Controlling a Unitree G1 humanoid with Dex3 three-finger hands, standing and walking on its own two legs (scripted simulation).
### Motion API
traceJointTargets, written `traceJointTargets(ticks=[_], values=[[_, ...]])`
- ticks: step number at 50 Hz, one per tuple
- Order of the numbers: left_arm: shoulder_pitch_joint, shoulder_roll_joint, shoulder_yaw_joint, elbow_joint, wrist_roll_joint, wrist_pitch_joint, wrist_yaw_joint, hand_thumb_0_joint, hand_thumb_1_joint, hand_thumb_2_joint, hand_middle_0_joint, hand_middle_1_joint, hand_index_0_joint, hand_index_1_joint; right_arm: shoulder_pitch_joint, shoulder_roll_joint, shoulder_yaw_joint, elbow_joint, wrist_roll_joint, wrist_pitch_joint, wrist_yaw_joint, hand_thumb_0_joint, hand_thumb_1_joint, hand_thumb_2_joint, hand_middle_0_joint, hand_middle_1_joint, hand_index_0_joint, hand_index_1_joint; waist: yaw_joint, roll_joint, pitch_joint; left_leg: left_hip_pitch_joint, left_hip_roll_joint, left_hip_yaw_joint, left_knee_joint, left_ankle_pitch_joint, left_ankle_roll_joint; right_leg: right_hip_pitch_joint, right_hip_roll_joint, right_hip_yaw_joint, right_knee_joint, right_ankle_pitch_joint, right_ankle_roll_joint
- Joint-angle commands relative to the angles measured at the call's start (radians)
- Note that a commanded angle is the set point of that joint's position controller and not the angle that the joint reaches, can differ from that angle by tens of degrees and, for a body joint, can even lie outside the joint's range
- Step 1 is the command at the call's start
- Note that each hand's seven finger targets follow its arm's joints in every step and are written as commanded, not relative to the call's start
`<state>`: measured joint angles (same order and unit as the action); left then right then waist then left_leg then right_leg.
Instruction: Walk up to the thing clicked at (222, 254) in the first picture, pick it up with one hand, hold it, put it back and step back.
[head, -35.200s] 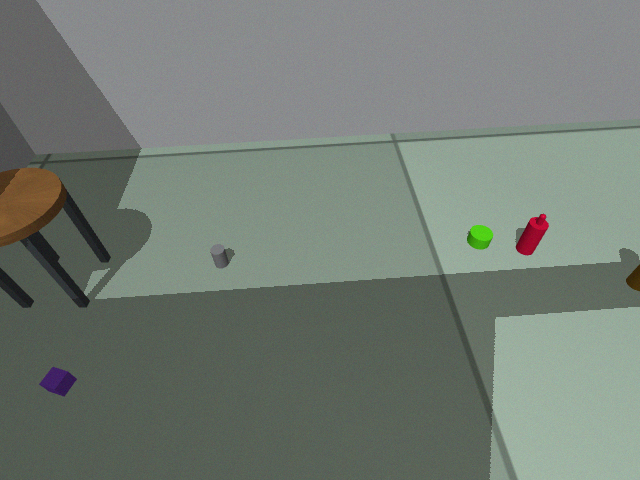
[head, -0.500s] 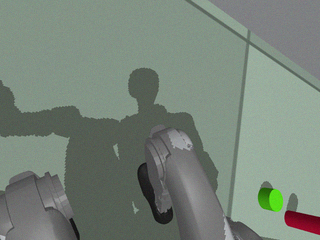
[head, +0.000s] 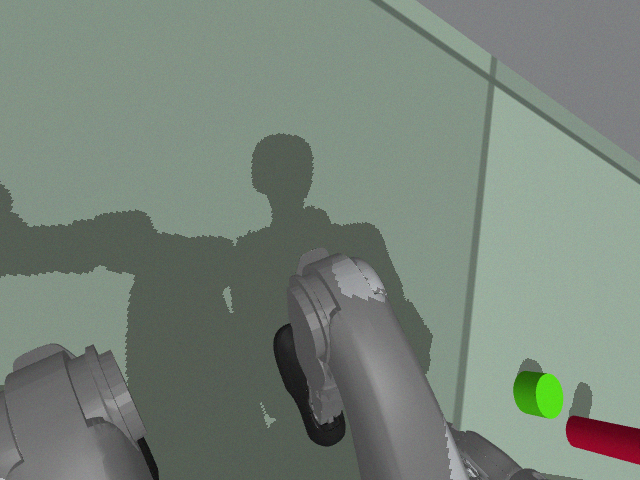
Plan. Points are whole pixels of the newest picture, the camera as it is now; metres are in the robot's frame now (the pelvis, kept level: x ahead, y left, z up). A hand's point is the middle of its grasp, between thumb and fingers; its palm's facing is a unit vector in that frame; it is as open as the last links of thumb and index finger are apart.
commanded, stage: close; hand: left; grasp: from above
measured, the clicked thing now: out of the picture +0.45 +0.31 -0.25
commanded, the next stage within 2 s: settle in 0.96 s
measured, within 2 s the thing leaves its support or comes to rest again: leaves its support in 1.30 s
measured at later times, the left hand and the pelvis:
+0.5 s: hand out of the picture +0.44 +0.32 -0.23, palm faces -0.45 -0.14 -0.88, open 9.6 cm; pelvis +0.00 +0.00 +0.00, yaw +0 degrees
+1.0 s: hand out of the picture +0.44 +0.32 -0.23, palm faces -0.45 -0.13 -0.88, open 9.7 cm; pelvis +0.00 +0.00 +0.01, yaw +0 degrees
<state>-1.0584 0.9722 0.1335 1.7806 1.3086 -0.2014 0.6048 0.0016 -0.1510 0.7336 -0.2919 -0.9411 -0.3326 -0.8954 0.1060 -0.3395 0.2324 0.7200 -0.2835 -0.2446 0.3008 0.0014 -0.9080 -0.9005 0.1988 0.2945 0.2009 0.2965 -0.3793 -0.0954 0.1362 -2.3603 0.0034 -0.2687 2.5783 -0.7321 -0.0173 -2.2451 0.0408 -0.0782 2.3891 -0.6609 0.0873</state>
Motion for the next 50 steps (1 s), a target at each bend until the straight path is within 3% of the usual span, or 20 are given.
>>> traceJointTargets(ticks=[1, 4, 5, 6, 8, 9, 10, 11, 14, 17, 20, 26, 28, 30, 33, 35, 41, 45, 47, 50], values=[[-0.267, 0.183, -0.001, -0.143, -0.027, -0.029, 0.03, 0.0, -0.066, 0.678, -0.351, -0.912, -0.398, -0.863, 0.218, -0.325, -0.09, 0.016, 0.008, 0.0, -0.011, 0.0, -0.9, -0.902, 0.199, 0.3, 0.2, 0.3, -0.066, 0.475, -0.639, 0.507, 0.017, 0.131, -0.277, 0.24, 0.025, 0.356, 0.027, -0.18, -0.197, 0.269, -0.092], [-0.261, 0.207, -0.005, -0.145, -0.012, -0.036, 0.039, 0.0, -0.046, 0.687, -0.382, -0.877, -0.421, -0.836, 0.204, -0.319, -0.078, 0.015, 0.014, 0.003, -0.013, 0.0, -0.899, -0.902, 0.199, 0.3, 0.199, 0.3, -0.055, 0.493, -0.64, 0.517, 0.02, 0.131, -0.276, 0.251, 0.02, 0.348, 0.029, -0.181, -0.188, 0.275, -0.096], [-0.285, 0.191, -0.02, -0.171, -0.011, -0.039, 0.041, 0.0, -0.057, 0.684, -0.371, -0.873, -0.409, -0.833, 0.193, -0.334, -0.092, 0.005, 0.018, 0.001, -0.016, 0.0, -0.898, -0.901, 0.199, 0.3, 0.199, 0.3, -0.054, 0.52, -0.646, 0.536, 0.019, 0.127, -0.285, 0.253, 0.014, 0.329, 0.026, -0.183, -0.178, 0.273, -0.099], [-0.268, 0.203, 0.0, -0.132, -0.01, -0.036, 0.048, 0.0, -0.052, 0.684, -0.376, -0.87, -0.413, -0.83, 0.199, -0.327, -0.089, 0.018, 0.017, 0.004, -0.016, 0.0, -0.898, -0.902, 0.199, 0.3, 0.199, 0.3, -0.051, 0.524, -0.628, 0.535, 0.023, 0.118, -0.296, 0.244, 0.011, 0.317, 0.027, -0.189, -0.175, 0.262, -0.102], [-0.26, 0.155, -0.024, -0.111, -0.005, -0.037, 0.049, 0.0, -0.013, 0.66, -0.405, -0.84, -0.443, -0.8, 0.192, -0.332, -0.093, 0.0, 0.012, 0.002, -0.012, 0.0, -0.895, -0.901, 0.199, 0.3, 0.199, 0.3, -0.066, 0.491, -0.594, 0.517, 0.021, 0.113, -0.296, 0.229, 0.011, 0.286, 0.024, -0.197, -0.173, 0.25, -0.098], [-0.24, 0.189, -0.003, -0.094, 0.004, -0.034, 0.058, 0.0, 0.008, 0.656, -0.419, -0.845, -0.459, -0.804, 0.2, -0.324, -0.08, 0.004, 0.01, 0.008, -0.015, 0.0, -0.896, -0.901, 0.199, 0.3, 0.199, 0.3, -0.058, 0.499, -0.594, 0.507, 0.02, 0.119, -0.311, 0.221, 0.013, 0.312, 0.031, -0.193, -0.186, 0.244, -0.101], [-0.259, 0.182, -0.018, -0.119, 0.006, -0.036, 0.057, 0.0, 0.033, 0.654, -0.439, -0.84, -0.478, -0.799, 0.186, -0.335, -0.09, -0.012, 0.012, 0.007, -0.015, 0.0, -0.896, -0.901, 0.199, 0.3, 0.199, 0.3, -0.053, 0.505, -0.587, 0.495, 0.017, 0.121, -0.312, 0.205, 0.013, 0.295, 0.028, -0.19, -0.184, 0.231, -0.101], [-0.219, 0.208, 0.005, -0.083, 0.006, -0.029, 0.061, 0.0, 0.044, 0.651, -0.446, -0.844, -0.487, -0.801, 0.191, -0.331, -0.086, -0.005, 0.013, 0.011, -0.019, 0.0, -0.896, -0.901, 0.199, 0.3, 0.199, 0.3, -0.044, 0.489, -0.585, 0.497, 0.02, 0.121, -0.319, 0.204, 0.013, 0.314, 0.029, -0.187, -0.194, 0.23, -0.101], [-0.242, 0.203, 0.002, -0.098, 0.013, -0.02, 0.06, 0.0, 0.087, 0.64, -0.472, -0.84, -0.516, -0.794, 0.193, -0.332, -0.085, -0.012, 0.009, 0.005, -0.013, 0.0, -0.897, -0.901, 0.199, 0.3, 0.199, 0.3, -0.054, 0.485, -0.586, 0.503, 0.02, 0.123, -0.304, 0.218, 0.015, 0.306, 0.024, -0.186, -0.18, 0.243, -0.098], [-0.269, 0.226, 0.025, -0.119, 0.012, -0.021, 0.069, 0.0, 0.134, 0.59, -0.499, -0.816, -0.549, -0.764, 0.201, -0.342, -0.089, -0.016, 0.01, 0.005, -0.015, 0.0, -0.896, -0.9, 0.199, 0.3, 0.199, 0.3, -0.053, 0.491, -0.626, 0.523, 0.02, 0.112, -0.306, 0.236, 0.014, 0.307, 0.024, -0.189, -0.178, 0.256, -0.098], [-0.262, 0.204, 0.005, -0.088, 0.012, -0.024, 0.063, 0.0, 0.189, 0.571, -0.544, -0.786, -0.593, -0.735, 0.197, -0.327, -0.077, -0.012, 0.003, 0.001, -0.011, 0.0, -0.897, -0.901, 0.199, 0.3, 0.199, 0.3, -0.074, 0.47, -0.579, 0.492, 0.022, 0.117, -0.294, 0.209, 0.018, 0.305, 0.023, -0.188, -0.184, 0.24, -0.093], [-0.274, 0.222, 0.007, -0.121, -0.003, -0.028, 0.047, 0.0, 0.279, 0.531, -0.61, -0.758, -0.662, -0.703, 0.193, -0.337, -0.08, -0.006, 0.006, -0.01, -0.019, 0.0, -0.896, -0.9, 0.199, 0.3, 0.199, 0.3, -0.066, 0.499, -0.581, 0.514, 0.022, 0.117, -0.305, 0.181, 0.013, 0.297, 0.018, -0.189, -0.188, 0.21, -0.095], [-0.264, 0.199, -0.008, -0.112, 0.0, -0.032, 0.047, 0.0, 0.314, 0.545, -0.638, -0.766, -0.69, -0.712, 0.189, -0.334, -0.078, -0.01, 0.003, -0.008, -0.017, 0.0, -0.896, -0.9, 0.199, 0.3, 0.199, 0.3, -0.07, 0.484, -0.584, 0.509, 0.021, 0.114, -0.302, 0.18, 0.014, 0.294, 0.02, -0.193, -0.185, 0.212, -0.095], [-0.273, 0.224, 0.001, -0.126, -0.007, -0.038, 0.054, 0.0, 0.351, 0.574, -0.675, -0.763, -0.722, -0.715, 0.198, -0.343, -0.082, -0.008, 0.009, -0.002, -0.024, 0.0, -0.896, -0.901, 0.199, 0.3, 0.199, 0.3, -0.068, 0.488, -0.598, 0.508, 0.023, 0.116, -0.312, 0.188, 0.014, 0.323, 0.027, -0.186, -0.203, 0.222, -0.096], [-0.251, 0.184, -0.028, -0.108, -0.009, -0.034, 0.048, 0.0, 0.394, 0.597, -0.716, -0.763, -0.759, -0.718, 0.197, -0.328, -0.071, -0.006, 0.004, -0.007, -0.022, 0.0, -0.899, -0.901, 0.199, 0.3, 0.199, 0.3, -0.074, 0.464, -0.589, 0.493, 0.019, 0.132, -0.279, 0.212, 0.02, 0.341, 0.024, -0.182, -0.203, 0.252, -0.09], [-0.269, 0.22, -0.013, -0.122, -0.011, -0.037, 0.056, 0.0, 0.416, 0.603, -0.731, -0.755, -0.773, -0.711, 0.2, -0.335, -0.07, -0.001, 0.009, -0.009, -0.025, 0.0, -0.896, -0.9, 0.199, 0.3, 0.199, 0.3, -0.065, 0.479, -0.599, 0.501, 0.021, 0.124, -0.287, 0.22, 0.017, 0.331, 0.024, -0.187, -0.196, 0.25, -0.093], [-0.253, 0.195, -0.029, -0.091, -0.022, -0.035, 0.059, 0.0, 0.473, 0.595, -0.773, -0.75, -0.817, -0.705, 0.193, -0.333, -0.065, -0.01, 0.009, -0.007, -0.029, 0.0, -0.896, -0.9, 0.199, 0.3, 0.199, 0.3, -0.07, 0.458, -0.579, 0.487, 0.022, 0.125, -0.292, 0.199, 0.018, 0.339, 0.026, -0.187, -0.206, 0.238, -0.093], [-0.274, 0.209, -0.016, -0.126, -0.018, -0.033, 0.062, 0.0, 0.515, 0.625, -0.811, -0.754, -0.851, -0.713, 0.204, -0.348, -0.074, -0.01, 0.008, -0.01, -0.028, 0.0, -0.897, -0.901, 0.199, 0.3, 0.199, 0.3, -0.065, 0.494, -0.615, 0.532, 0.024, 0.112, -0.305, 0.232, 0.011, 0.327, 0.024, -0.195, -0.193, 0.255, -0.097], [-0.259, 0.208, -0.019, -0.108, -0.019, -0.034, 0.065, 0.0, 0.543, 0.617, -0.831, -0.752, -0.872, -0.709, 0.201, -0.332, -0.06, -0.013, 0.007, -0.009, -0.025, 0.0, -0.897, -0.901, 0.199, 0.3, 0.199, 0.3, -0.072, 0.475, -0.597, 0.507, 0.024, 0.116, -0.302, 0.222, 0.015, 0.348, 0.025, -0.192, -0.201, 0.256, -0.094], [-0.286, 0.218, -0.02, -0.116, -0.022, -0.029, 0.063, 0.0, 0.587, 0.623, -0.868, -0.749, -0.909, -0.707, 0.198, -0.344, -0.071, -0.011, 0.014, -0.014, -0.03, 0.0, -0.899, -0.901, 0.199, 0.3, 0.199, 0.3, -0.07, 0.48, -0.578, 0.498, 0.022, 0.124, -0.3, 0.193, 0.016, 0.33, 0.023, -0.186, -0.206, 0.232, -0.094]])
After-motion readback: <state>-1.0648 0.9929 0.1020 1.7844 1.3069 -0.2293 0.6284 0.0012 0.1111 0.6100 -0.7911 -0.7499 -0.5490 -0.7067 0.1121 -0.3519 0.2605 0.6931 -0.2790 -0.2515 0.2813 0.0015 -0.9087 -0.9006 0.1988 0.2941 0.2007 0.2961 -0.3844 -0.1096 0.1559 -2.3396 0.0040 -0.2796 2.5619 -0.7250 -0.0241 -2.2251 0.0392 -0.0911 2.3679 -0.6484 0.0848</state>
